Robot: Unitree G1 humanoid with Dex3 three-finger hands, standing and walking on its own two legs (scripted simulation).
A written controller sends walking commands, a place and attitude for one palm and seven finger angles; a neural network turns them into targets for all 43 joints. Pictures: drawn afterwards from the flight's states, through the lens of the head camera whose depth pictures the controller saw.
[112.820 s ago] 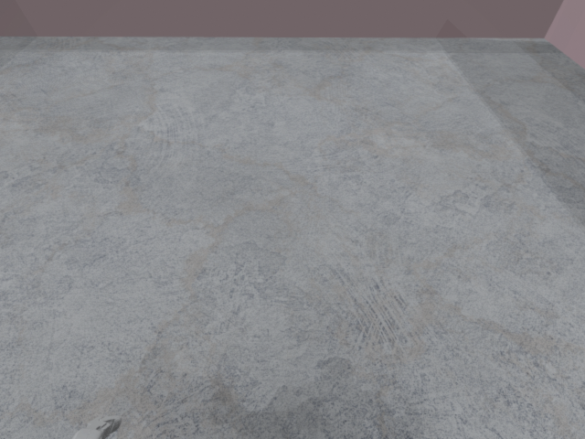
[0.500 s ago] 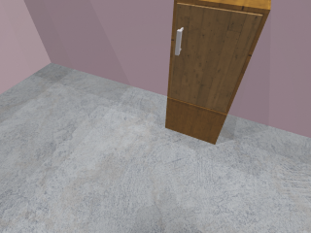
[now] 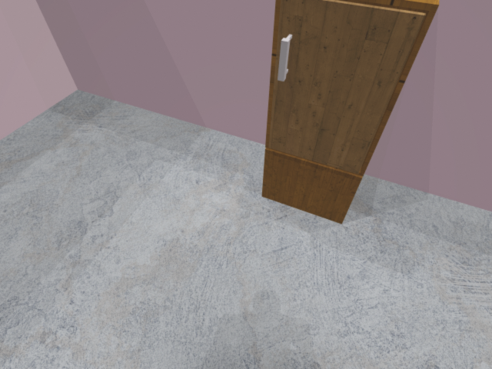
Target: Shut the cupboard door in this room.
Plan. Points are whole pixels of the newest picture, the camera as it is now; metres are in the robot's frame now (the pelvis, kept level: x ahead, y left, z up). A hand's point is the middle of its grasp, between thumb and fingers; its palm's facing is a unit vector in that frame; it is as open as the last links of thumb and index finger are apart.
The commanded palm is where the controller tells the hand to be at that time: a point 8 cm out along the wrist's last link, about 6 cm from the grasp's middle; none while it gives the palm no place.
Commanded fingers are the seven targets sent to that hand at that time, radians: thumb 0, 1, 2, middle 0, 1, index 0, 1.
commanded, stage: look to check the result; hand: left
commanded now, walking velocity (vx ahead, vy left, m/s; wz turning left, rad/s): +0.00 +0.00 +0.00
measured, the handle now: (285, 57) +1.00 -0.08 +0.03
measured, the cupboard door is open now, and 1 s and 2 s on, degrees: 0 0 0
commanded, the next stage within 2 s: stand and wait in 0.20 s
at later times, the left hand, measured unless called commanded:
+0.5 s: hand out of the picture +0.03 +0.19 -0.17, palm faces +0.01 -0.98 -0.22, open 7.3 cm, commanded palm none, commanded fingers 0.00 0.90 0.90 -0.20 -0.30 -0.20 -0.30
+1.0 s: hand out of the picture +0.06 +0.20 -0.17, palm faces +0.01 -0.97 -0.25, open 7.3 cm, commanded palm none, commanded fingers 0.00 0.90 0.90 -0.20 -0.30 -0.20 -0.30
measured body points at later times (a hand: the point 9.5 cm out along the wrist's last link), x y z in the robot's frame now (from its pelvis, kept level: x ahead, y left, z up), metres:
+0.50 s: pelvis +0.02 +0.00 +0.00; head +0.03 +0.00 +0.45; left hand +0.03 +0.24 -0.16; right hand +0.04 -0.24 -0.16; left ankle +0.03 +0.09 -0.74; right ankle -0.01 -0.12 -0.74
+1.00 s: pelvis +0.04 +0.00 +0.00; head +0.05 +0.00 +0.45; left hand +0.06 +0.25 -0.15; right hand +0.07 -0.26 -0.15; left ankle +0.03 +0.09 -0.74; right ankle -0.01 -0.12 -0.74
